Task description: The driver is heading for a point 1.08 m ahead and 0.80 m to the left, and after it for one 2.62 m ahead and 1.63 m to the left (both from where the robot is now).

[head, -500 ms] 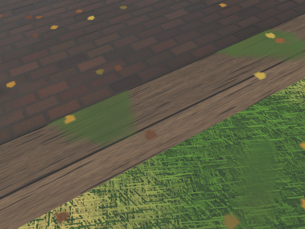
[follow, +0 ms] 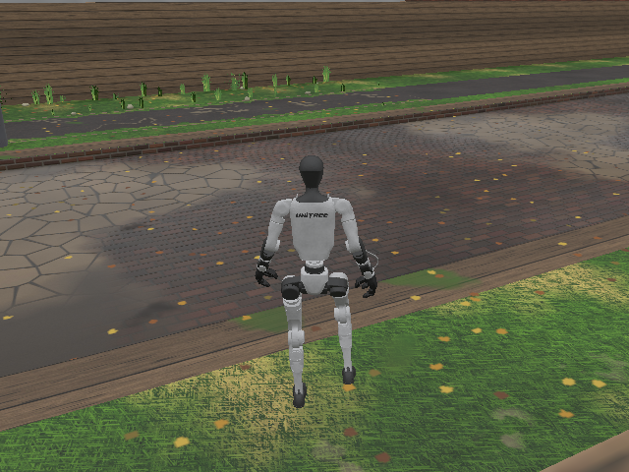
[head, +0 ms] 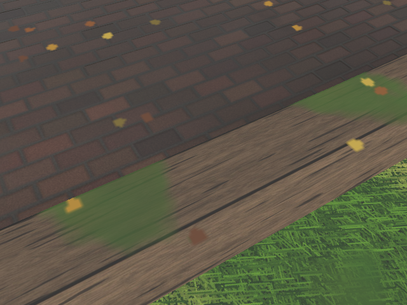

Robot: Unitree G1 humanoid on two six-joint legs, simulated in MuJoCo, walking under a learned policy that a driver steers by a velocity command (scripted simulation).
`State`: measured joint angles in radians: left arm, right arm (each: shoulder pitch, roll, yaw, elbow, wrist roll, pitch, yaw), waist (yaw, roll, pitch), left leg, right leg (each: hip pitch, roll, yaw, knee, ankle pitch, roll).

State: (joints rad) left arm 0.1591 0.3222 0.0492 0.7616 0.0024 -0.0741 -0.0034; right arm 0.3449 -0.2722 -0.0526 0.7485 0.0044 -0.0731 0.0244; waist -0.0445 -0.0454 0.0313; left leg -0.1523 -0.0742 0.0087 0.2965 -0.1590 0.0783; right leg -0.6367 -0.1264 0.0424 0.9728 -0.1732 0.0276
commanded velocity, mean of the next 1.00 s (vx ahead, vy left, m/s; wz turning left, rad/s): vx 0.50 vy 0.00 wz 0.53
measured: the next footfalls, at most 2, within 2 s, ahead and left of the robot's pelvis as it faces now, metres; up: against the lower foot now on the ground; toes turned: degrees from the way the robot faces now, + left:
right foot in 0.24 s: +0.33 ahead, -0.14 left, +0.00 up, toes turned +9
left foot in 0.80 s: +0.55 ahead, +0.23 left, +0.00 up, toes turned +28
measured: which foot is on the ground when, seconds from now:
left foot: down 0.00-0.26, up 0.28-0.78, down 0.80-1.00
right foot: up 0.00-0.22, down 0.24-0.84, up 0.86-1.00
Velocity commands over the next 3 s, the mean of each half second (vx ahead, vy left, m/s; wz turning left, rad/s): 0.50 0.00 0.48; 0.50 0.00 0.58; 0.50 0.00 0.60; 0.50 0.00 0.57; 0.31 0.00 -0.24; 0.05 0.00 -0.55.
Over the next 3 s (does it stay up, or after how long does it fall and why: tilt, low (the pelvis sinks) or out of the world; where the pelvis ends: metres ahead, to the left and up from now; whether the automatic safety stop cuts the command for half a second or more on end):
stays up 1.04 0.83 -0.17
